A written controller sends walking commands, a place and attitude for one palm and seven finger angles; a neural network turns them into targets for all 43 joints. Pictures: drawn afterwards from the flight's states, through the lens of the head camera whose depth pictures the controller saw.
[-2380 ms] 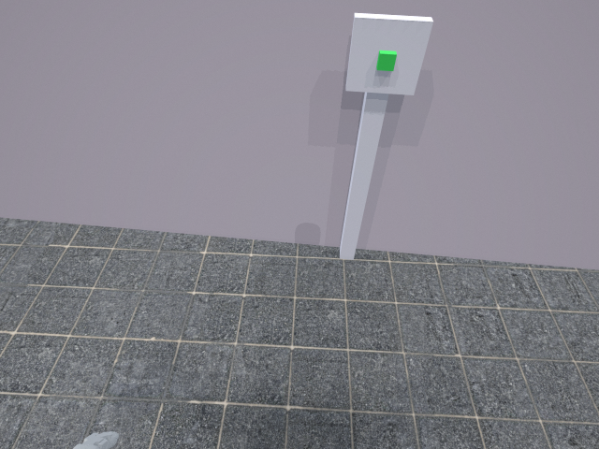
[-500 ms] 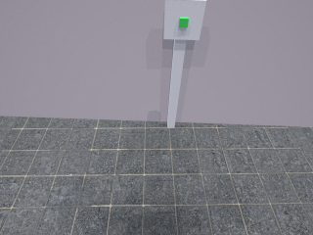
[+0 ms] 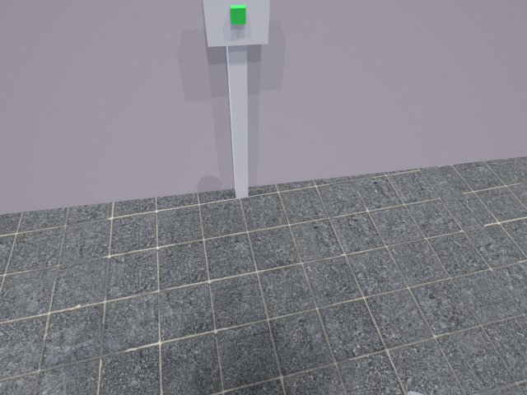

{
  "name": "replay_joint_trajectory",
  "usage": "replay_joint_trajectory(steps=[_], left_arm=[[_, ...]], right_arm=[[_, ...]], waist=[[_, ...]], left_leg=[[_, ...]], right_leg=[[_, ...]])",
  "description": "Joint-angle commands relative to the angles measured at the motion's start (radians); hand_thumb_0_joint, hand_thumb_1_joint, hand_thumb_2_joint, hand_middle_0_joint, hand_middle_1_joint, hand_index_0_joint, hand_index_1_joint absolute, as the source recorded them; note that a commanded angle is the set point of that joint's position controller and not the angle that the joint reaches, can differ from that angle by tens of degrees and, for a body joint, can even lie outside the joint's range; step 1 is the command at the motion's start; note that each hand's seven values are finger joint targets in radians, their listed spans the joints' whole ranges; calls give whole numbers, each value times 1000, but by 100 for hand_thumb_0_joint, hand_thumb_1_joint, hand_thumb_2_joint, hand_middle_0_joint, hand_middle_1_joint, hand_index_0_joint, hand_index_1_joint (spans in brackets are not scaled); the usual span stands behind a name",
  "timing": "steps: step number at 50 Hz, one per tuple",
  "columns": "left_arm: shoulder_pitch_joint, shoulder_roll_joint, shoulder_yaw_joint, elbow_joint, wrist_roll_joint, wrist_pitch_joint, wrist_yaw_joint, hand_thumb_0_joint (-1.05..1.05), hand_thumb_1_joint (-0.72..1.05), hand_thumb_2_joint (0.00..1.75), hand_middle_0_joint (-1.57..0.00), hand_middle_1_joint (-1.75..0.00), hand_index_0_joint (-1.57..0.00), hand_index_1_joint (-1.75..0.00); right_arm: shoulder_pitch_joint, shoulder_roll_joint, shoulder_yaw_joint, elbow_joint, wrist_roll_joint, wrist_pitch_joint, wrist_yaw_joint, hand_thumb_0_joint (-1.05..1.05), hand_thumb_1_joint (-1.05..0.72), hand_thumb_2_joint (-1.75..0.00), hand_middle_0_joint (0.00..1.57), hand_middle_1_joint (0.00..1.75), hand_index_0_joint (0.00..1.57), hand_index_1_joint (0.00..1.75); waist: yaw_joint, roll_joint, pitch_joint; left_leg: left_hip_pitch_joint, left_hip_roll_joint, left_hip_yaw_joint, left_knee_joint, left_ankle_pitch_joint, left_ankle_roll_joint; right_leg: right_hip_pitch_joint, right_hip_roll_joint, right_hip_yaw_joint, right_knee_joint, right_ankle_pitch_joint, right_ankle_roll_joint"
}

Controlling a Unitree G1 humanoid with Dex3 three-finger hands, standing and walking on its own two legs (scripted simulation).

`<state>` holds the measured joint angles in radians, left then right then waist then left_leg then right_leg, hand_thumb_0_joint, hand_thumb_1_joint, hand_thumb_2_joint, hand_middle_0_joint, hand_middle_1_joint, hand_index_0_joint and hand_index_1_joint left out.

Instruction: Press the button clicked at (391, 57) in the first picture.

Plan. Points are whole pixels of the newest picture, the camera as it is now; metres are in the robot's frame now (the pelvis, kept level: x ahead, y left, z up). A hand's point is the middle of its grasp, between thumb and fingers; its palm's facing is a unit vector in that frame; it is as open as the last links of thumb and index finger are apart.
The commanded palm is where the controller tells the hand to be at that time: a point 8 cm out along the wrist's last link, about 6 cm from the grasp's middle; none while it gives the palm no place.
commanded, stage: walk to a spot facing it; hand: left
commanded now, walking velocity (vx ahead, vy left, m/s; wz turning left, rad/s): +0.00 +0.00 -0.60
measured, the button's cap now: (237, 14) +1.01 +0.18 +0.10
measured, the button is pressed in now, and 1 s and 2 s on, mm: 0 0 0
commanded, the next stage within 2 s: turn to face it in 1.32 s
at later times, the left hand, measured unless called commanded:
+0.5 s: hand (182, 382) +0.16 +0.16 -0.16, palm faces -0.35 -0.91 -0.24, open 7.4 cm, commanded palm none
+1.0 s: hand (216, 308) +0.29 +0.12 -0.18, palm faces -0.55 -0.82 -0.16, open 7.4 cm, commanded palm none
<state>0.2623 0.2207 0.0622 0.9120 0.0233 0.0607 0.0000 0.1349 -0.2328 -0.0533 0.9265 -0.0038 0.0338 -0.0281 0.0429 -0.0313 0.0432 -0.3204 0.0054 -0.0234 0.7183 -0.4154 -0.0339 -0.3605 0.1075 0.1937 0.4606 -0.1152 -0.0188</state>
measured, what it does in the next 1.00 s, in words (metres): walks ahead, turning right: left foot, then right foot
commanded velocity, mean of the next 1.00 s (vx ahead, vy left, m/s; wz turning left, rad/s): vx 0.23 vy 0.00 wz -0.57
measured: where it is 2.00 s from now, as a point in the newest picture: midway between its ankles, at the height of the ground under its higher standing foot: (345, 365)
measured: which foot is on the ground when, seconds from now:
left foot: up 0.00-0.02, down 0.04-0.46, up 0.48-0.80, down 0.82-1.00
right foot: down 0.00-0.04, up 0.06-0.46, down 0.48-0.82, up 0.84-1.00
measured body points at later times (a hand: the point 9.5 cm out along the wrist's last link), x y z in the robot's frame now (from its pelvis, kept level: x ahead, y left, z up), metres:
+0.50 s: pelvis -0.02 +0.00 -0.02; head +0.00 -0.01 +0.43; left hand +0.17 +0.20 -0.14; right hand -0.11 -0.25 -0.16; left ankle -0.03 +0.13 -0.72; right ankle -0.08 -0.11 -0.74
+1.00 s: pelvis +0.14 -0.01 +0.01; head +0.17 +0.01 +0.45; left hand +0.32 +0.17 -0.16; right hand +0.02 -0.22 -0.12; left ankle +0.19 +0.05 -0.74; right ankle +0.02 -0.11 -0.63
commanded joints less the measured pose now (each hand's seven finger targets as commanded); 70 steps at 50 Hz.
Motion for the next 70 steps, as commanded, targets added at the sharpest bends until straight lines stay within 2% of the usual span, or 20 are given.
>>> replay_joint_trajectory(steps=[1, 2, 3, 6, 15, 21, 22, 23, 24, 29, 36, 39, 41, 42, 44, 48, 63, 67, 69, 70], left_arm=[[-69, 181, 48, -97, -4, -15, 5, 0, 90, 90, -20, -30, -20, -30], [-64, 118, 39, -118, -13, -12, -7, 0, 90, 90, -20, -30, -20, -30], [-87, 128, 50, -135, -1, -15, -13, 0, 90, 90, -20, -30, -20, -30], [-22, 152, 69, -74, 11, -2, -33, 0, 90, 90, -20, -30, -20, -30], [-169, 91, 29, -119, -2, -4, -43, 0, 90, 90, -20, -30, -20, -30], [-102, 101, 31, -92, 4, -30, -55, 0, 90, 90, -20, -30, -20, -30], [10, 152, 44, -57, 6, -45, -47, 0, 90, 90, -20, -30, -20, -30], [120, 296, 72, -22, 10, -61, -27, 0, 90, 90, -20, -30, -20, -30], [203, 323, 74, -7, -13, -56, -11, 0, 90, 90, -20, -30, -20, -30], [-20, 207, 40, -45, 3, -89, -2, 0, 90, 90, -20, -30, -20, -30], [-12, 224, 44, -10, 7, -98, -9, 0, 90, 90, -20, -30, -20, -30], [-52, 188, 46, -12, 0, -91, -10, 0, 90, 90, -20, -30, -20, -30], [3, 50, 20, -43, -12, -82, -27, 0, 90, 90, -20, -30, -20, -30], [-36, 82, 28, -50, -3, -80, -24, 0, 90, 90, -20, -30, -20, -30], [-85, 86, 39, -30, 7, -78, -45, 0, 90, 90, -20, -30, -20, -30], [-4, 31, 39, 10, 12, -46, -53, 0, 90, 90, -20, -30, -20, -30], [-323, -24, 19, -87, 11, -61, -58, 0, 90, 90, -20, -30, -20, -30], [18, 73, 48, 8, 17, -95, -43, 0, 90, 90, -20, -30, -20, -30], [235, 295, 91, 56, -9, -109, -15, 0, 90, 90, -20, -30, -20, -30], [196, 292, 89, 41, -24, -102, -2, 0, 90, 90, -20, -30, -20, -30]], right_arm=[[184, -124, -29, -40, 9, -47, -21, 0, -90, -90, 20, 30, 20, 30], [169, -212, -46, -54, -8, -52, -23, 0, -90, -90, 20, 30, 20, 30], [118, -259, -50, -88, -10, -45, -24, 0, -90, -90, 20, 30, 20, 30], [-48, -145, -14, -120, -17, -53, -22, 0, -90, -90, 20, 30, 20, 30], [156, -188, -41, -52, -22, -52, -9, 0, -90, -90, 20, 30, 20, 30], [154, -205, -46, -25, -26, -48, 10, 0, -90, -90, 20, 30, 20, 30], [149, -179, -35, -33, -19, -48, 17, 0, -90, -90, 20, 30, 20, 30], [107, -90, -10, -87, -7, -45, 27, 0, -90, -90, 20, 30, 20, 30], [-35, -120, -7, -150, -22, -46, 26, 0, -90, -90, 20, 30, 20, 30], [29, -108, -21, -86, -26, -51, 44, 0, -90, -90, 20, 30, 20, 30], [68, -81, -22, -98, -14, -72, 54, 0, -90, -90, 20, 30, 20, 30], [250, -119, -31, -40, -14, -93, 32, 0, -90, -90, 20, 30, 20, 30], [474, -304, -63, 16, -35, -101, 11, 0, -90, -90, 20, 30, 20, 30], [426, -261, -46, 18, -33, -96, 5, 0, -90, -90, 20, 30, 20, 30], [271, -158, -20, -9, -27, -103, 3, 0, -90, -90, 20, 30, 20, 30], [233, -72, -4, 15, -18, -126, -4, 0, -90, -90, 20, 30, 20, 30], [402, -55, -20, 127, -30, -110, 0, 0, -90, -90, 20, 30, 20, 30], [337, -119, -36, 80, -15, -105, 10, 0, -90, -90, 20, 30, 20, 30], [311, -15, -12, 2, 8, -106, 15, 0, -90, -90, 20, 30, 20, 30], [245, -55, -16, -12, 3, -108, 7, 0, -90, -90, 20, 30, 20, 30]], waist=[[-90, -57, -148], [-90, 228, -107], [-76, 289, -43], [15, 153, 11], [-85, 209, -23], [-44, 171, -65], [11, 47, -116], [70, -332, -141], [123, -256, -97], [-28, -113, 38], [-50, -141, 32], [-136, -37, -20], [-183, 464, -143], [-171, 399, -109], [-103, 214, 74], [-40, 185, 44], [-118, 153, 98], [55, 145, -153], [106, -181, -384], [105, -114, -356]], left_leg=[[322, 48, -34, -372, 106, 46], [397, 288, -292, -510, -21, 115], [212, 486, -397, -550, 33, 185], [5, 317, -132, -480, 214, 160], [262, 333, 46, -355, 607, 181], [92, 345, 119, -233, 119, 94], [-47, 299, 199, -32, 53, 35], [-390, 147, 275, 294, -255, -31], [-501, 118, 116, 418, -259, -29], [-313, 148, 84, 320, 44, -46], [-106, 86, 127, 8, 112, -35], [228, 62, 140, -204, 172, -30], [478, 486, -395, -477, -161, 83], [362, 528, -505, -575, -331, 100], [149, 446, -296, -593, -285, 84], [116, 345, 45, -553, 69, 53], [370, 373, 321, -438, 631, 118], [284, 333, 402, 103, 1006, 42], [-350, 98, 260, 747, -219, -56], [-353, 139, 80, 756, -134, -32]], right_leg=[[-112, -133, 228, -41, -135, -30], [-325, -3, 57, 186, -298, 20], [-329, -17, -94, 465, -407, 66], [-223, -80, -109, 778, -264, 85], [-167, -147, -240, 434, -313, 92], [176, -96, -333, 70, -249, 32], [394, -160, -252, -54, -231, -6], [600, -446, 191, -187, -316, -127], [534, -530, 338, -229, -207, -201], [186, -358, 87, -235, -223, -162], [115, -307, 63, -209, -245, -137], [-6, -226, 16, -10, -211, -87], [-288, -23, -207, 618, -495, 10], [-325, -76, -127, 766, -445, -2], [-336, -170, -148, 841, -253, -3], [-270, -192, -179, 816, -96, 31], [-286, -168, -350, 263, -79, 0], [263, -53, -421, 65, -39, -71], [793, -555, 346, 10, 447, -281], [660, -535, 266, -38, 506, -263]])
